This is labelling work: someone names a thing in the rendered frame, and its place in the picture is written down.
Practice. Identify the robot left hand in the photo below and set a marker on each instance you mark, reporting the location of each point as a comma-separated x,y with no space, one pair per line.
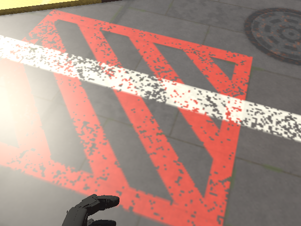
77,215

